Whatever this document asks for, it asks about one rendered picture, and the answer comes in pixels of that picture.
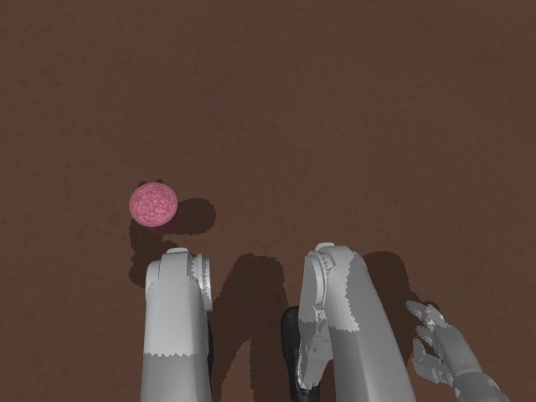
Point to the cup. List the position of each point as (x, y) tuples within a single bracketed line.
[(155, 207)]

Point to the right robot hand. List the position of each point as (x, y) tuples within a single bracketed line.
[(448, 344)]

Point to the right robot arm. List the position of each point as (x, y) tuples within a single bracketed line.
[(477, 387)]

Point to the right robot foot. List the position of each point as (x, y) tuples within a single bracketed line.
[(290, 342)]

